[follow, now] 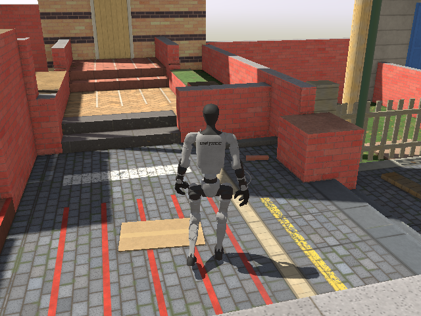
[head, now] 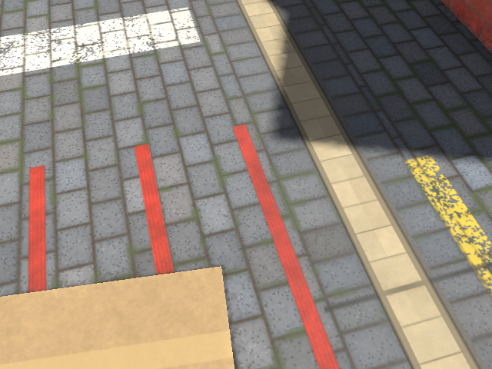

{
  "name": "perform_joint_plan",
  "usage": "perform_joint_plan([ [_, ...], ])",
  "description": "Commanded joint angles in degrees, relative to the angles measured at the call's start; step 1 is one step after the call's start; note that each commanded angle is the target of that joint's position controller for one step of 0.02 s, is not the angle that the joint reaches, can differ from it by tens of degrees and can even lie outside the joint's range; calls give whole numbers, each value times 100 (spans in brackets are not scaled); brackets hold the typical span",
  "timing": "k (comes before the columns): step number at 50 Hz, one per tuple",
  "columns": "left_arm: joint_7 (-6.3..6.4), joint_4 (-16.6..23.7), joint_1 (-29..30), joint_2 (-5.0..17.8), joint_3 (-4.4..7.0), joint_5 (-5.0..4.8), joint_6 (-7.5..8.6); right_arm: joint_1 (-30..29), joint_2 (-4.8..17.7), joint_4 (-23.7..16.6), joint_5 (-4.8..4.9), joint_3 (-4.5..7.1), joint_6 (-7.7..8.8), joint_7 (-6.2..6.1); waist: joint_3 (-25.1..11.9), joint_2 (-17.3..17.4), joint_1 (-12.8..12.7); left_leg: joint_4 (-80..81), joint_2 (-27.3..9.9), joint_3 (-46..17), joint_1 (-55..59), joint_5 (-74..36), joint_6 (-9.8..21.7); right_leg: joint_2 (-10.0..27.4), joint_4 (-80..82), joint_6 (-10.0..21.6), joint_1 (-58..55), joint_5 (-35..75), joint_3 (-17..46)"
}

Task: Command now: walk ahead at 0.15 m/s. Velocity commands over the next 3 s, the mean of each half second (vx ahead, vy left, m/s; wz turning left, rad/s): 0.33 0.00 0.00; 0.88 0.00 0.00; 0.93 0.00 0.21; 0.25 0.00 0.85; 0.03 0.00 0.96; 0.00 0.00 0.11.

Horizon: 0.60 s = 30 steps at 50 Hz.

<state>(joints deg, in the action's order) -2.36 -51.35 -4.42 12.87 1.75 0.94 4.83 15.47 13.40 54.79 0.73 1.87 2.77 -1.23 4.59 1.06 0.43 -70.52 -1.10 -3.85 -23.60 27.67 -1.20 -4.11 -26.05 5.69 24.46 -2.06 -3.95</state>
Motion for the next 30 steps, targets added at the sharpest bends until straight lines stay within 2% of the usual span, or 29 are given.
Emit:
perform_joint_plan([
  [1,11,230,292,509,66,135,67,1084,177,17,-67,89,-222,-139,-855,-443,382,884,-381,59,699,-331,-51,1490,1276,976,156,1668,1151],
  [3,84,138,178,567,84,162,73,840,143,-42,-100,66,-253,-201,-1017,-613,328,1811,-400,111,832,-510,-58,1432,1269,980,96,1563,975],
  [5,169,87,54,678,115,105,0,544,291,-79,-97,92,-306,-204,-1191,-639,192,2386,-396,147,980,-977,-39,1452,1394,905,-14,119,1066],
  [7,241,72,76,768,127,32,-103,299,403,-101,-96,133,-352,-188,-1054,-695,168,2810,-313,234,1124,-1291,2,1457,1561,753,126,-1558,1259],
  [10,309,-16,-21,556,48,-79,-219,184,351,-16,-206,150,-340,-157,-673,-545,245,3832,-178,409,1504,-1461,185,1223,1430,273,377,-2987,1267],
  [11,328,-83,-243,687,96,-141,-246,337,439,24,-218,171,-314,-155,-687,-544,229,4020,-190,416,1450,-854,319,1091,1310,111,340,-3579,1281],
  [12,359,-24,-249,860,169,-220,-273,445,791,32,-167,246,-281,-165,-475,-304,202,4408,-434,80,1104,517,600,896,989,-3,451,-3965,1131],
  [13,385,161,5,856,200,-271,-251,726,1173,165,-112,363,-242,-160,-138,421,337,5297,-734,-623,742,2024,965,432,421,-252,834,-4004,503],
  [14,377,360,335,766,202,-311,-153,942,1342,260,-34,440,-143,-159,21,1411,493,6338,-1445,-1826,962,2633,1325,117,-941,-428,1242,-3151,70],
  [15,332,373,256,668,217,-359,-64,564,1285,220,-26,460,12,-170,36,2015,318,6673,-2052,-2718,1187,1988,1461,303,-2104,-314,1482,-2062,259],
  [16,280,209,-4,797,301,-314,-17,385,873,154,-54,382,154,-153,-208,1405,130,6561,-1913,-2504,1516,1341,1286,499,-2664,-234,1755,-1814,508],
  [18,211,94,-136,546,294,-224,48,420,644,133,63,354,290,-72,-477,742,81,6332,-1695,-1986,1962,848,1065,660,-2834,-157,2025,-1460,512],
  [19,194,138,20,397,260,-204,78,472,609,137,99,346,293,-58,-469,642,121,6346,-1562,-1672,1915,587,991,679,-2566,-206,1896,-1249,409],
  [20,196,183,192,298,240,-206,95,504,603,124,84,346,288,-58,-492,666,172,6362,-1385,-1356,1768,337,926,645,-2231,-280,1595,-1091,253],
  [21,-53,322,243,198,162,309,-97,607,692,160,-264,362,224,47,-480,870,177,6517,-1045,-1030,1412,389,908,469,-2055,-442,1039,-1117,-51],
  [22,-147,389,287,166,160,292,-188,466,769,105,-300,401,193,84,-395,1045,146,6521,-962,-796,1163,274,896,444,-1629,-507,651,-1146,-122],
  [23,-178,449,300,236,158,199,-237,411,849,57,-270,431,179,112,-381,1063,155,6529,-919,-644,976,213,895,392,-1224,-539,226,-1274,-206],
  [25,-140,527,272,406,174,96,-261,518,1014,85,-236,492,162,162,-274,1037,192,6424,-1046,-631,841,264,1011,338,-633,-521,-335,-1585,-334],
  [26,-92,535,121,440,173,75,-240,511,1053,86,-204,512,151,172,-242,954,126,6286,-1141,-662,721,360,1059,360,-347,-460,-685,-1516,-383],
  [27,-34,442,-265,439,176,62,-203,417,1038,67,-174,521,135,181,-237,746,-70,5995,-1125,-605,420,435,1056,340,-41,-396,-1285,-1259,-436],
  [28,38,251,-886,521,212,62,-145,332,951,34,-172,503,133,185,-359,397,-337,5448,-966,-442,-77,376,1012,295,103,-354,-2197,-1293,-447],
  [29,126,-94,-2007,772,309,82,-37,132,700,-56,-232,435,161,191,-775,-337,-864,3919,-529,-11,-871,-98,910,704,260,-272,-3587,-1816,235],
  [30,209,-206,-2857,1583,462,214,16,-328,-33,-488,-242,243,252,218,-1046,-2120,-1199,1523,76,618,-2327,235,662,2283,1189,-38,-4399,-4098,2593],
])
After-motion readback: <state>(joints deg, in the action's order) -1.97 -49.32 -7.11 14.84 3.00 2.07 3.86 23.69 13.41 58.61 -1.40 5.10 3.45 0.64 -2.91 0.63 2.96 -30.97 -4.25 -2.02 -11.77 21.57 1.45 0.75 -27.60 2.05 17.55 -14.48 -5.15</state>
